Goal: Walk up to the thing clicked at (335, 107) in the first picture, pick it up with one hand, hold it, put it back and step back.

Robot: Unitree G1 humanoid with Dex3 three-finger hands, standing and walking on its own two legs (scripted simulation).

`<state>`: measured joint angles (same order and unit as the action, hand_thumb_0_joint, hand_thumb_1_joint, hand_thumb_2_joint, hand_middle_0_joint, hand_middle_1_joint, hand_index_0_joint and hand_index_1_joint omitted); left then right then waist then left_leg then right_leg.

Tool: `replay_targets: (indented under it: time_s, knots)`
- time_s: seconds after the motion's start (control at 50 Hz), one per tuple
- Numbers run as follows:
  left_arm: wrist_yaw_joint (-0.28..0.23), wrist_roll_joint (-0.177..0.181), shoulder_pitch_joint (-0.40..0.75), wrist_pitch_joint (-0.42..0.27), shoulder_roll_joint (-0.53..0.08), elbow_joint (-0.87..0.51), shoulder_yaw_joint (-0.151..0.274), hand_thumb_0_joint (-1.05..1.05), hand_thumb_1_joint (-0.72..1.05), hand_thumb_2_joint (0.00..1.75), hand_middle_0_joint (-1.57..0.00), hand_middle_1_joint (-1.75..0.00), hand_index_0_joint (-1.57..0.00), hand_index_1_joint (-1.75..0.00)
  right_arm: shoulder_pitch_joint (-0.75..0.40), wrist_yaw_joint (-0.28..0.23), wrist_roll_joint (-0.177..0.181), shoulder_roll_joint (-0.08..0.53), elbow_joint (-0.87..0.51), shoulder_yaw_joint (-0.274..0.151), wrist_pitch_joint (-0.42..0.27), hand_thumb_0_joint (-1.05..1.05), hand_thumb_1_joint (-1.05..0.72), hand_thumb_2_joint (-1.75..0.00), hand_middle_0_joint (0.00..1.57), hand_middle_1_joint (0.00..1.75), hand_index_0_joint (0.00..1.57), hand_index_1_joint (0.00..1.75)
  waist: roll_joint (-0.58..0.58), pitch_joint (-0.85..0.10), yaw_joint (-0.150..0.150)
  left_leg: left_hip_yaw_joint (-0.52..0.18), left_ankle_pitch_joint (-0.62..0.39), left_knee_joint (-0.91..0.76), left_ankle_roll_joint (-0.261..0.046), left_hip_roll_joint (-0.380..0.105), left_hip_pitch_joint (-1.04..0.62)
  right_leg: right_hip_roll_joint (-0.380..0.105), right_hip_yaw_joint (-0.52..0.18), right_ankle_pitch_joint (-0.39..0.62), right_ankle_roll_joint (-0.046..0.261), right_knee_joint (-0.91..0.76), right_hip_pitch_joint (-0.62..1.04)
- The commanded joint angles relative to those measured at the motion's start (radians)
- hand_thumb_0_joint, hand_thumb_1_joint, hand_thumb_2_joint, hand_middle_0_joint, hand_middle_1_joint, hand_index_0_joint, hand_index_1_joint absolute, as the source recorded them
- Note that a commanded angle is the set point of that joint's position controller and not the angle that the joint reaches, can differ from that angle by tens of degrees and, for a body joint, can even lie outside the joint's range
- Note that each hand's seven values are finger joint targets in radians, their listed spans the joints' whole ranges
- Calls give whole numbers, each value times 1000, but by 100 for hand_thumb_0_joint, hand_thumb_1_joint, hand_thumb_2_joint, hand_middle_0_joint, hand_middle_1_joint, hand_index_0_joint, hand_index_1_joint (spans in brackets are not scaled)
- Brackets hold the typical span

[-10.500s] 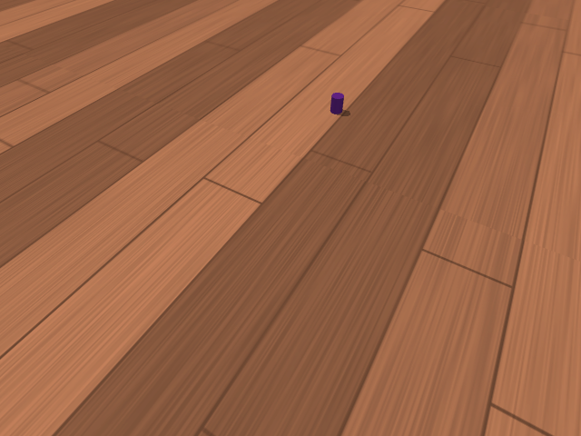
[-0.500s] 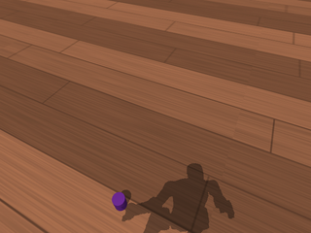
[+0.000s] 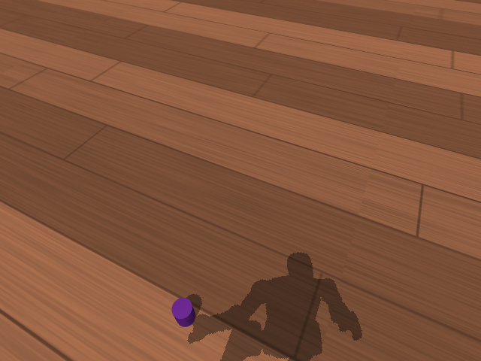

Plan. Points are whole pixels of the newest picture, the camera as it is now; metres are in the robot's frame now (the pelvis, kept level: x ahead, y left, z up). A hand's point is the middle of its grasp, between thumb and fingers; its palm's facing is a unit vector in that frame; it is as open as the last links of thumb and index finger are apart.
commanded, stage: stand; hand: left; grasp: from above
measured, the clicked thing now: (184, 312) +0.42 +0.23 -0.73
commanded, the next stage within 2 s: rise first in 0.10 s
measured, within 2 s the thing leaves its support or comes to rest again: neither
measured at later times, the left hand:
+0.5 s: hand out of the picture +0.16 +0.26 -0.17, palm faces -0.04 -0.93 -0.36, open 10.1 cm
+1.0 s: hand out of the picture +0.13 +0.27 -0.23, palm faces -0.16 -0.87 -0.46, open 14.1 cm
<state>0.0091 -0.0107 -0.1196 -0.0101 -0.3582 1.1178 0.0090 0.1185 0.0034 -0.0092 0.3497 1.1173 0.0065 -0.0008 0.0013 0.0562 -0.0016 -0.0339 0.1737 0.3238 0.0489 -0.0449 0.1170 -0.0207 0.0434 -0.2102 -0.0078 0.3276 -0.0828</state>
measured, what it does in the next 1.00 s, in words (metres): lowers itself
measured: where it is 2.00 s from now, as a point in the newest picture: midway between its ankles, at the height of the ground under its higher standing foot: outside the picture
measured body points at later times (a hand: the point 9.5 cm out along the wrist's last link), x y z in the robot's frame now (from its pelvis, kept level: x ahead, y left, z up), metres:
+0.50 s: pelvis -0.02 +0.01 -0.02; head +0.04 +0.01 +0.42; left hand +0.16 +0.30 -0.14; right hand +0.08 -0.26 -0.14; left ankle +0.00 +0.15 -0.75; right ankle -0.02 -0.12 -0.75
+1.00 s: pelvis -0.01 +0.02 -0.09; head +0.08 +0.03 +0.35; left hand +0.14 +0.31 -0.20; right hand +0.15 -0.24 -0.18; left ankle +0.00 +0.15 -0.75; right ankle -0.02 -0.12 -0.75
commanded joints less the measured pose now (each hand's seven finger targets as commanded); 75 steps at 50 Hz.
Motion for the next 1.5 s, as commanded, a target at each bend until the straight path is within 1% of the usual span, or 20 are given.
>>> replay_targets:
  time_s: [0.0, 0.18, 0.2, 0.22, 0.24, 0.26, 0.3, 0.34, 0.36, 0.4, 0.44, 0.48, 0.58, 0.72, 0.86, 1.16, 1.24, 1.3, 1.38, 1.48]
  knots:
    - [-16, 1, 23, -19, -212, -62, 37, 0, 90, 90, -20, -30, -20, -30, -38, -13, -1, 219, -57, -42, -23, 0, -90, -90, 20, 30, 20, 30, -18, -84, -2, -53, -197, -30, -52, -87, -27, -115, -85, 184, 26, -46, -1]
    - [-16, 3, 24, -18, -218, -58, 40, 0, 82, 98, -12, -38, -12, -38, -32, -13, -2, 213, -59, -40, -23, 0, -95, -92, 20, 30, 20, 30, -6, -73, -3, -52, -177, -36, -59, -84, -11, -118, -88, 168, 27, -48, 9]
    - [-24, 50, 375, -109, -27, -409, 28, 0, 74, 101, -15, -46, -12, -46, -37, -34, 69, 44, -330, -5, -74, 0, -102, -93, 20, 30, 20, 30, -61, -12, 127, 86, -4, 33, -51, 56, 89, 4, -30, 100, 11, 14, -244]
    - [-31, 48, 443, -100, -81, -343, 48, 0, 66, 100, -17, -54, -13, -54, 17, -43, 69, 74, -270, -12, -72, 0, -97, -92, 20, 30, 20, 30, -28, -44, 92, 78, 14, 43, -53, 60, 86, 4, -15, 66, 7, 18, -193]
    - [-37, 30, 296, -62, -170, -184, 110, 0, 58, 101, -14, -62, -11, -62, 42, -50, 67, 105, -257, -25, -63, 0, -96, -92, 20, 30, 20, 30, 19, -29, 73, 76, 38, 55, -56, 63, 113, 13, -1, 18, 13, 19, -205]
    - [-24, 18, 222, -45, -184, -109, 130, 0, 50, 97, -13, -70, -12, -70, 48, -48, 66, 108, -289, -38, -53, 0, -95, -91, 20, 30, 20, 30, 36, -19, 40, 78, 35, 83, -56, 55, 148, 19, 6, -1, 14, 40, -210]
    - [-10, -21, 310, -51, -235, -148, 153, 0, 34, 94, -9, -86, -11, -86, 73, -57, 53, 102, -318, -64, -59, 0, -93, -91, 20, 30, 20, 30, 58, -148, 34, 71, -12, 137, -63, 54, 157, 12, -3, 60, 11, 101, -208]
    - [12, -73, 190, -36, -223, -76, 178, 0, 19, 93, -4, -102, -8, -99, 101, -50, 34, 98, -349, -83, -68, 0, -96, -91, 20, 30, 20, 30, 33, -227, 23, 64, -71, 217, -59, 64, 210, 10, -6, 122, 12, 190, -225]
    - [18, -107, 135, -26, -221, -64, 200, 0, 11, 95, -1, -108, -7, -103, 115, -43, 25, 93, -365, -97, -69, 0, -97, -92, 20, 30, 20, 30, 15, -266, -3, 65, -100, 249, -56, 67, 236, 8, -8, 143, 16, 227, -228]
    - [10, -128, 66, -11, -214, -156, 224, 0, -1, 94, -2, -111, -8, -105, 124, -35, 25, 82, -419, -107, -70, 0, -96, -91, 20, 30, 20, 30, -62, -343, -39, 73, -137, 265, -44, 70, 221, 13, -11, 157, 23, 260, -213]
    - [-9, -132, 82, 34, -147, -212, 186, 0, -17, 93, -3, -112, -8, -107, 105, -31, 29, 69, -466, -100, -68, 0, -94, -91, 20, 30, 20, 30, -78, -313, -27, 70, -106, 265, -37, 66, 239, 20, -6, 112, 24, 256, -259]
    - [-30, -148, 129, 81, -144, -230, 179, 0, -29, 95, -5, -110, -8, -106, 74, -28, 34, 70, -507, -99, -72, 0, -93, -91, 20, 30, 20, 30, -46, -252, -8, 62, -44, 287, -36, 58, 303, 27, 4, 43, 22, 269, -321]
    - [-46, -162, 115, 135, -123, -342, 174, 0, -53, 96, -8, -108, -9, -107, 92, -21, 32, 58, -563, -104, -98, 0, -92, -91, 20, 30, 20, 30, -3, -252, 15, 57, 52, 378, -44, 48, 398, 31, 3, -56, 18, 350, -440]
    - [-53, -208, 35, 111, -139, -568, 202, 0, -56, 97, -8, -108, -8, -107, 101, -29, 19, 41, -609, -110, -149, 0, -92, -91, 20, 30, 20, 30, -65, -370, 12, 44, 22, 535, -43, 33, 474, 26, -8, -27, 19, 522, -557]
    - [-56, -238, -85, 166, -109, -719, 186, 0, -57, 98, -7, -108, -7, -108, 104, -36, 15, 39, -645, -108, -168, 0, -92, -91, 20, 30, 20, 30, -80, -402, 30, 23, -4, 609, -41, 20, 527, 27, -7, -17, 19, 599, -628]
    - [-60, -289, -198, 211, -125, -883, 185, 0, -56, 96, -7, -108, -7, -108, 71, -32, 13, 26, -702, -99, -208, 0, -92, -91, 20, 30, 20, 30, -72, -469, 26, 16, 26, 791, -50, 25, 710, 28, 0, -47, 22, 768, -781]
    - [-64, -359, -51, 168, -151, -781, 168, 0, -55, 95, -6, -108, -7, -107, 48, -32, 12, 32, -681, -97, -225, 0, -91, -90, 20, 30, 20, 30, -45, -430, 63, 20, 130, 897, -60, 32, 849, 28, -7, -108, 17, 844, -919]
    - [-79, -420, 32, 100, -199, -696, 206, 0, -53, 94, -6, -109, -7, -107, 31, -18, 7, 47, -661, -104, -241, 0, -89, -90, 20, 30, 20, 30, -64, -442, 43, 20, 217, 979, -57, 37, 967, 24, -14, -195, 22, 947, -1044]
    - [-89, -505, 142, 7, -184, -698, 137, 0, -52, 96, -5, -109, -6, -108, 21, -6, 6, 64, -646, -118, -257, 0, -87, -89, 20, 30, 20, 30, -88, -560, 56, 10, 268, 1076, -54, 38, 1039, 29, -15, -232, 24, 1065, -1167]
    - [-149, -618, 255, -61, -313, -628, 198, 0, -55, 99, -6, -109, -7, -109, 14, 1, 12, 92, -596, -129, -247, 0, -89, -90, 20, 30, 20, 30, -129, -672, 24, -1, 237, 1196, -45, 33, 1128, 32, -9, -217, 30, 1212, -1311]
